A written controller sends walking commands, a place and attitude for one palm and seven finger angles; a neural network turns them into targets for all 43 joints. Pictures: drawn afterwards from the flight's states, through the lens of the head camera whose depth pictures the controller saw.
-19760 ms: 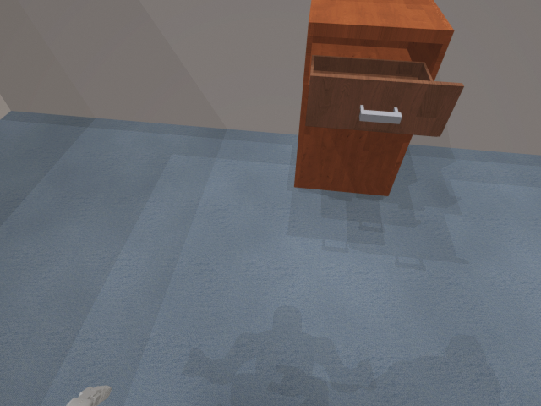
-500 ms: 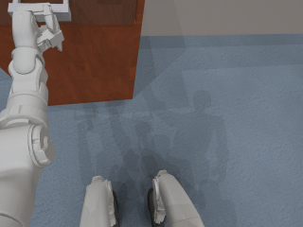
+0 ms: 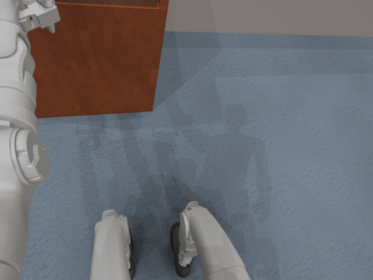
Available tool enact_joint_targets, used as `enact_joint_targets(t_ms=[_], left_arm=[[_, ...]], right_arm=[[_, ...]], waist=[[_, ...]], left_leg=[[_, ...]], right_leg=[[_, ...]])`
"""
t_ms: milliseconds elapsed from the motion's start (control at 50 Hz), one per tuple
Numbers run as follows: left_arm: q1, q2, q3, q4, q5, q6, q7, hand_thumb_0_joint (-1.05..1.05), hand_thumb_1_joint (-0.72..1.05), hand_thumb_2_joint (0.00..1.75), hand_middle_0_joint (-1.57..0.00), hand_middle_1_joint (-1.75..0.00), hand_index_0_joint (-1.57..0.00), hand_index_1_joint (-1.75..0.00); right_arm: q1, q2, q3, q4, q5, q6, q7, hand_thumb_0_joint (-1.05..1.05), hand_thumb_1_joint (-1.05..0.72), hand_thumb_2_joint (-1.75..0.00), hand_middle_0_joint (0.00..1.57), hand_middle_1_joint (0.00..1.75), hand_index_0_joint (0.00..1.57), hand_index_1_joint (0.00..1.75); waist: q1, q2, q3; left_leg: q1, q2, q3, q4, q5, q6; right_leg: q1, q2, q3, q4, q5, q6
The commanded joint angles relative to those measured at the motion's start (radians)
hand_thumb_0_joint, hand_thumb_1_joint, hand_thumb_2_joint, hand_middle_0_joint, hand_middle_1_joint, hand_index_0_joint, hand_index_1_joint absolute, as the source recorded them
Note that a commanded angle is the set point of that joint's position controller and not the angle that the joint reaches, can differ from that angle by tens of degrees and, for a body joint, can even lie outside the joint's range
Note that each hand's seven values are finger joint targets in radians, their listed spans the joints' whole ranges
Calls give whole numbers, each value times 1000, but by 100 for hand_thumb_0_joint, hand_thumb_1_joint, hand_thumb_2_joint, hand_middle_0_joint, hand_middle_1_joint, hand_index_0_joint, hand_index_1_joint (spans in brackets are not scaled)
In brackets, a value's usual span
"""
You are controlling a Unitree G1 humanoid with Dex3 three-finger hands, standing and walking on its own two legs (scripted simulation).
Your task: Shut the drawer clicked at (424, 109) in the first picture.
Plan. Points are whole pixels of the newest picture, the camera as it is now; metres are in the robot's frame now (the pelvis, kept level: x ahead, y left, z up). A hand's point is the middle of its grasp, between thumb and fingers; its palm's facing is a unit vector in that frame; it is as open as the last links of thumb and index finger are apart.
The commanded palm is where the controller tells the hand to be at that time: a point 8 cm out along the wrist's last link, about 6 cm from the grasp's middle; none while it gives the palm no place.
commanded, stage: pull the fist back off the drawer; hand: left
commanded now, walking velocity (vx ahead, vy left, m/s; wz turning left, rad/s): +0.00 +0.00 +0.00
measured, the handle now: out of the picture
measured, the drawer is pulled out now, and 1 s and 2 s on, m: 0.00 0.00 0.00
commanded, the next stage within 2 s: draw the hand back to the body in 0.64 s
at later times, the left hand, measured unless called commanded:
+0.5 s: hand (49, 9) +0.59 +0.16 +0.08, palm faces +0.03 -1.00 -0.06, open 3.3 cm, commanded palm +0.55 +0.19 +0.08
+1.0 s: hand (14, 35) +0.49 +0.19 +0.13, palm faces +0.01 -1.00 -0.07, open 3.3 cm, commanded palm +0.46 +0.23 +0.14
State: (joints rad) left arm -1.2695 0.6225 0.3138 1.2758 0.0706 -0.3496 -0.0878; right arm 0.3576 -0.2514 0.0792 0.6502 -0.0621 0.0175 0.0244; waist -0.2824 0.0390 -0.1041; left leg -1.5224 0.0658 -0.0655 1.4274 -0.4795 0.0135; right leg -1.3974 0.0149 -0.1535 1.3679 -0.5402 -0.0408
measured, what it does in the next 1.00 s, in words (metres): rises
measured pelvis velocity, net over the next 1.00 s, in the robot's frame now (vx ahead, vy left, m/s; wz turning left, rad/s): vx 0.07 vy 0.01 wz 0.02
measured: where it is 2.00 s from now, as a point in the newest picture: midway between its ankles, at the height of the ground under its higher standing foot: (154, 261)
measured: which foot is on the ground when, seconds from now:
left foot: down 0.00-1.00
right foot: down 0.00-1.00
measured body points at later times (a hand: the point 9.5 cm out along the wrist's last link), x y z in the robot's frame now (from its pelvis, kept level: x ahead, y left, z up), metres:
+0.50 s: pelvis +0.02 +0.01 +0.02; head +0.21 +0.03 +0.43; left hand +0.58 +0.22 +0.09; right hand -0.01 -0.23 -0.09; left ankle +0.07 +0.11 -0.58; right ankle +0.05 -0.11 -0.58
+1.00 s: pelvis +0.07 +0.01 +0.09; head +0.20 +0.02 +0.52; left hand +0.49 +0.24 +0.13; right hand +0.15 -0.24 -0.03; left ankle +0.07 +0.11 -0.58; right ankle +0.05 -0.11 -0.58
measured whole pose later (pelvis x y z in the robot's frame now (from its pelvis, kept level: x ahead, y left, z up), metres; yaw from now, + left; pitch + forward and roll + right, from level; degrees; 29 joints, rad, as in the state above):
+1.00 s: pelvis +0.07 +0.01 +0.09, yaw +1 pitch +23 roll -2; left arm -0.41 0.31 0.26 0.53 -0.15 -0.27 -0.15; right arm 0.32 -0.25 0.01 0.54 0.03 0.09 0.05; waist -0.11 0.05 -0.14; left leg -0.98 0.05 0.02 1.07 -0.49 0.02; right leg -0.90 0.02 -0.06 1.02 -0.52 -0.01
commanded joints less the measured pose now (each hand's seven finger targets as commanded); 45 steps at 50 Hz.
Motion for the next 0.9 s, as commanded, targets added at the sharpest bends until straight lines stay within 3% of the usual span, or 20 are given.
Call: enact_joint_targets(t_ms=[0, 40, 80, 140, 160, 240, 280, 360, 420, 440, 500, 540, 600, 640, 680, 720, 760, 800, 840, 880], left_arm=[[-672, 202, 15, -283, -12, -48, 23, 0, 90, 90, -140, -160, -140, -160], [-656, 178, 8, -283, -17, -41, 14, 0, 90, 90, -140, -160, -140, -160], [-616, 205, 36, -267, -22, -27, 8, 0, 90, 90, -140, -160, -140, -160], [-590, 186, 30, -263, -33, -17, 2, 0, 90, 90, -140, -160, -140, -160], [-582, 210, 54, -292, -35, -20, 2, 0, 90, 90, -140, -160, -140, -160], [-454, 203, 91, -303, -62, -23, -7, 0, 90, 90, -140, -160, -140, -160], [-429, 174, 72, -317, -63, -23, -10, 0, 90, 90, -140, -160, -140, -160], [-306, 198, 115, -390, -65, -46, -3, 0, 90, 90, -140, -160, -140, -160], [-184, 142, 107, -437, -81, -56, -2, 0, 90, 90, -140, -160, -140, -160], [-137, 100, 85, -462, -92, -56, -5, 0, 90, 90, -140, -160, -140, -160], [-31, 57, 73, -503, -112, -47, -7, 0, 90, 90, -140, -160, -140, -160], [1, 6, 48, -518, -127, -50, -8, 0, 90, 90, -140, -160, -140, -160], [-39, -14, 36, -512, -135, -72, -2, 0, 90, 90, -140, -160, -140, -160], [-73, -34, 23, -521, -134, -107, 3, 0, 90, 90, -140, -160, -140, -160], [-75, -15, 36, -533, -128, -142, 3, 0, 90, 90, -140, -160, -140, -160], [-74, -49, 0, -550, -122, -170, -5, 0, 90, 90, -140, -160, -140, -160], [100, -9, 44, -650, -134, -162, -20, 0, 90, 90, -140, -160, -140, -160], [270, -15, 45, -759, -164, -120, -38, 0, 90, 90, -140, -160, -140, -160], [445, -49, 31, -821, -195, -49, -64, 0, 90, 90, -140, -160, -140, -160], [509, -70, 18, -919, -232, 5, -71, 0, 90, 90, -140, -160, -140, -160]], right_arm=[[254, -213, -66, -14, 0, -9, -16, 0, -90, -90, 20, 30, 20, 30], [253, -216, -68, -17, 1, -12, -12, 0, -90, -90, 20, 30, 20, 30], [252, -217, -65, -23, 3, -10, -11, 0, -90, -90, 20, 30, 20, 30], [244, -217, -64, -32, 6, -11, -9, 0, -90, -90, 20, 30, 20, 30], [245, -219, -66, -35, 5, -11, -9, 0, -90, -90, 20, 30, 20, 30], [241, -217, -71, -50, 10, -9, -3, 0, -90, -90, 20, 30, 20, 30], [235, -213, -75, -52, 13, -5, 0, 0, -90, -90, 20, 30, 20, 30], [228, -211, -84, -69, 15, 6, 10, 0, -90, -90, 20, 30, 20, 30], [221, -201, -96, -81, 20, 15, 22, 0, -90, -90, 20, 30, 20, 30], [214, -200, -100, -86, 23, 20, 25, 0, -90, -90, 20, 30, 20, 30], [203, -195, -112, -91, 31, 31, 31, 0, -90, -90, 20, 30, 20, 30], [196, -193, -119, -88, 35, 34, 32, 0, -90, -90, 20, 30, 20, 30], [194, -187, -123, -67, 37, 35, 27, 0, -90, -90, 20, 30, 20, 30], [194, -181, -126, -54, 32, 30, 24, 0, -90, -90, 20, 30, 20, 30], [189, -177, -128, -49, 28, 30, 24, 0, -90, -90, 20, 30, 20, 30], [184, -173, -129, -48, 24, 32, 26, 0, -90, -90, 20, 30, 20, 30], [169, -177, -138, -90, 34, 46, 32, 0, -90, -90, 20, 30, 20, 30], [144, -171, -141, -140, 52, 56, 34, 0, -90, -90, 20, 30, 20, 30], [132, -168, -141, -176, 72, 63, 36, 0, -90, -90, 20, 30, 20, 30], [105, -165, -141, -198, 90, 65, 26, 0, -90, -90, 20, 30, 20, 30]], waist=[[-91, 316, -622], [-85, 333, -628], [-69, 303, -616], [-67, 278, -581], [-55, 290, -601], [-15, 248, -625], [-16, 222, -608], [35, 236, -657], [59, 208, -667], [62, 206, -668], [73, 149, -643], [65, 130, -609], [44, 93, -541], [42, 130, -547], [59, 159, -578], [61, 214, -608], [130, 235, -728], [173, 214, -785], [190, 136, -776], [183, 45, -695]], left_leg=[[609, -21, -60, -138, 100, 38], [641, -19, -70, -146, 104, 34], [608, -18, -66, -152, 83, 34], [579, -17, -62, -161, 58, 34], [594, -15, -64, -165, 60, 33], [610, -14, -57, -181, 106, 29], [601, -12, -52, -186, 103, 31], [662, -10, -47, -204, 183, 24], [711, -12, -42, -221, 267, 21], [736, -12, -41, -231, 297, 18], [727, -16, -26, -244, 322, 19], [748, -17, -26, -254, 345, 18], [716, -23, -14, -250, 329, 23], [758, -27, -13, -241, 366, 20], [784, -32, -10, -231, 413, 16], [853, -31, -15, -227, 482, 12], [950, -32, -9, -259, 594, 4], [996, -41, 9, -305, 662, 4], [991, -46, 22, -345, 702, 9], [932, -54, 43, -388, 626, 22]], right_leg=[[118, 44, 114, -223, 70, 10], [99, 44, 105, -220, 74, 7], [130, 45, 109, -225, 61, 8], [133, 45, 110, -231, 43, 11], [135, 44, 107, -226, 46, 11], [187, 47, 106, -234, 73, 11], [194, 46, 108, -239, 72, 15], [238, 46, 103, -236, 122, 11], [282, 45, 99, -244, 187, 11], [290, 44, 94, -250, 211, 12], [348, 43, 99, -270, 261, 16], [345, 42, 96, -279, 287, 17], [354, 41, 105, -293, 299, 23], [337, 39, 106, -286, 324, 19], [351, 37, 108, -273, 359, 15], [330, 35, 106, -258, 396, 10], [444, 33, 110, -277, 483, 5], [596, 30, 119, -318, 595, 9], [709, 30, 116, -354, 694, 16], [808, 27, 121, -403, 746, 27]])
